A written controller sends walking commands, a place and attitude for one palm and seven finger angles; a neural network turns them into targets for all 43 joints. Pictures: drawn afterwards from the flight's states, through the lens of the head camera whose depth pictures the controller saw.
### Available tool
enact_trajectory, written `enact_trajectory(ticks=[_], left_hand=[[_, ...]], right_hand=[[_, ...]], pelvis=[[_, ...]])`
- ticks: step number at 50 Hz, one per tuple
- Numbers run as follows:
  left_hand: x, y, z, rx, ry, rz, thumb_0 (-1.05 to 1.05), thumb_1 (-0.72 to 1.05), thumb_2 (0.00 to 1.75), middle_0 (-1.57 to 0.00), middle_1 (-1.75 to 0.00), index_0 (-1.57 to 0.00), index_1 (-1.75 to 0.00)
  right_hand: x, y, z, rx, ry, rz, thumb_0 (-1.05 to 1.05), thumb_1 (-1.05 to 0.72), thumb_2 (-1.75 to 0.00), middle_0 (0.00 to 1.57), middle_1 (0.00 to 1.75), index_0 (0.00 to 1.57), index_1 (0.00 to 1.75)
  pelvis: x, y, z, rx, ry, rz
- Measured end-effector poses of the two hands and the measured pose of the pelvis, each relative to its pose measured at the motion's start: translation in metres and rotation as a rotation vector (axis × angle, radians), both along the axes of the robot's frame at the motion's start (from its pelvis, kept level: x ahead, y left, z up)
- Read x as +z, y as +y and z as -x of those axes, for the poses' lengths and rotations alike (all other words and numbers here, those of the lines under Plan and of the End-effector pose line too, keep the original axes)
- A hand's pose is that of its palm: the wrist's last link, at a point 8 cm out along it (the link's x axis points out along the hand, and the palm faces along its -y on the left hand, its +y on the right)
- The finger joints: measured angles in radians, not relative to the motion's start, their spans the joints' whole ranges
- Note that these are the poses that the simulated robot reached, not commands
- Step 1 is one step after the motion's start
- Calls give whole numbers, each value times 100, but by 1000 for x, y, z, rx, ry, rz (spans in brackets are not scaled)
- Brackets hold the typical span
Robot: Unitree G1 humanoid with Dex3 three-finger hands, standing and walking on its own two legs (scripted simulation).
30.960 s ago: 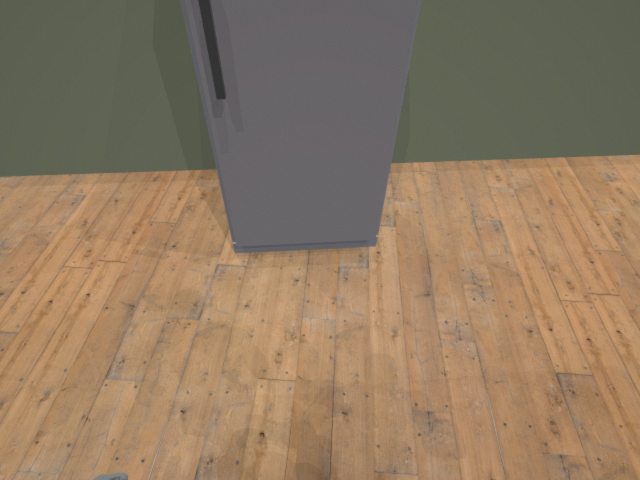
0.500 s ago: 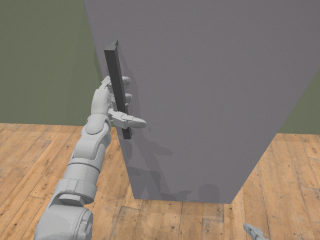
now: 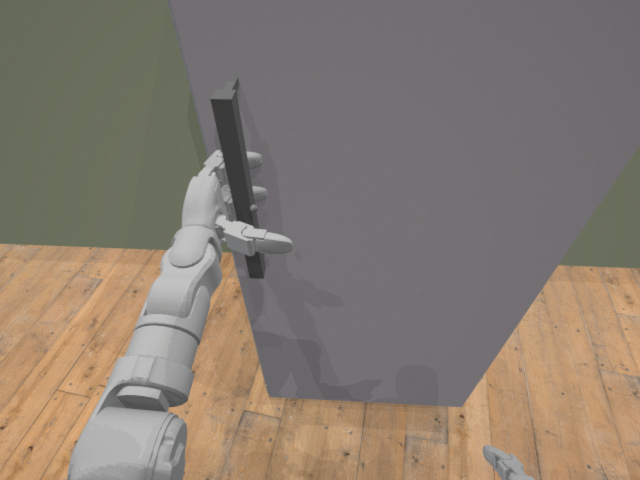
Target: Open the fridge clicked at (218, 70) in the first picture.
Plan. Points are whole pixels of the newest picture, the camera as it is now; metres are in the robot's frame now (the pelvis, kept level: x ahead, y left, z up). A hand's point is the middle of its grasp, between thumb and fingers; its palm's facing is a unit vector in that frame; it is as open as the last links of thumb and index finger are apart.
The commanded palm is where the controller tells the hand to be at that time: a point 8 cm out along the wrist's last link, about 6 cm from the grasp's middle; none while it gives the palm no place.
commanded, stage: grip the handle and tug to test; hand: left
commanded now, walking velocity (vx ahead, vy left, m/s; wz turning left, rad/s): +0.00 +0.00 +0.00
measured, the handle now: (247, 192) +0.46 +0.12 +0.13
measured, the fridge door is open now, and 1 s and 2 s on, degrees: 0 0 1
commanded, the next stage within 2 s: pull the door a little, standing still in 1.32 s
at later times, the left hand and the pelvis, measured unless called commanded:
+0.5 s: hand (250, 208) +0.41 +0.11 +0.15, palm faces +0.01 -1.00 +0.01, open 6.9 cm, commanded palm +0.38 +0.15 +0.15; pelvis +0.00 +0.02 +0.00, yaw +0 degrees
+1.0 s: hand (255, 208) +0.41 +0.10 +0.15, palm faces +0.03 -1.00 +0.00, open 5.8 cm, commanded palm +0.38 +0.14 +0.15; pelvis +0.00 +0.01 +0.00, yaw +0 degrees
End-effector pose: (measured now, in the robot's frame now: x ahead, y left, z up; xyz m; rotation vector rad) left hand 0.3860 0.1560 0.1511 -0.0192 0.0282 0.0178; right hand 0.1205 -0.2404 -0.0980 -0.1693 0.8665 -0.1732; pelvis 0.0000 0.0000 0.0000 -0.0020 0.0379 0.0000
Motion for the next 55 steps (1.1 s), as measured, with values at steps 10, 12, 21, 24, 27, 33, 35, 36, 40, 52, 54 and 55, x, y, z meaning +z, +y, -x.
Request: enact_trajectory(ticks=[10, 12, 21, 24, 27, 33, 35, 36, 40, 52, 54, 55], left_hand=[[-1, 6, 3, -9, -5, -13, -1, -17, 44, -33, -125, -33, -125], [-1, 5, 3, -10, -4, -10, -1, -9, 48, -33, -125, -34, -126], [0, 5, 1, -5, 4, -6, 0, 32, 65, -34, -131, -38, -131], [0, 5, 0, -5, 4, -4, 0, 46, 71, -36, -132, -39, -132], [0, 5, -1, -4, 3, -5, 1, 60, 77, -37, -134, -40, -134], [0, 0, -1, -13, -1, -13, 1, 70, 82, -35, -135, -38, -136], [0, -1, 0, -8, 0, -10, 1, 70, 83, -34, -136, -37, -137], [1, -1, 0, -5, 1, -10, 1, 70, 83, -34, -136, -37, -137], [1, -1, 0, 6, 2, -10, 1, 70, 83, -34, -137, -37, -138], [1, -2, 1, 15, 2, -16, 1, 71, 83, -33, -138, -36, -139], [1, -2, 1, 13, 2, -16, 1, 71, 82, -33, -138, -35, -139], [1, -2, 1, 12, 1, -17, 1, 72, 82, -33, -138, -35, -139]], right_hand=[[0, 6, 9, -15, 8, 8, 1, -91, -90, 21, 29, 20, 30], [0, 8, 9, -17, 7, 7, 1, -91, -90, 21, 29, 20, 30], [0, 18, 9, -8, 2, 0, 1, -91, -90, 21, 29, 20, 30], [1, 21, 9, -6, 3, -1, 1, -91, -90, 21, 29, 20, 30], [1, 22, 8, -6, 1, -3, 1, -91, -90, 21, 29, 20, 30], [-1, 23, 7, -5, 5, -5, 1, -91, -90, 21, 29, 20, 30], [-2, 23, 7, -2, 10, -5, 1, -91, -90, 21, 29, 20, 30], [-2, 23, 7, -1, 12, -5, 1, -91, -90, 21, 29, 20, 30], [-2, 22, 6, 7, 16, -6, 1, -91, -90, 21, 29, 20, 30], [-1, 15, 2, 8, 5, -10, 1, -91, -90, 21, 29, 20, 30], [0, 13, 1, 2, -1, -11, 1, -91, -90, 21, 29, 20, 30], [1, 11, 0, -2, -5, -13, 1, -91, -90, 21, 29, 20, 30]], pelvis=[[0, 8, 2, 0, -8, 8], [0, 10, 2, 0, -8, 9], [0, 16, 3, 0, -12, 11], [0, 17, 3, -2, -12, 11], [0, 18, 3, -2, -10, 12], [0, 20, 1, 1, -11, 13], [0, 19, 1, 3, -12, 12], [0, 19, 1, 4, -12, 12], [0, 17, 1, 6, -13, 10], [0, 10, 0, 4, -11, 6], [1, 8, -2, -1, -12, 4], [1, 8, -3, -5, -11, 3]])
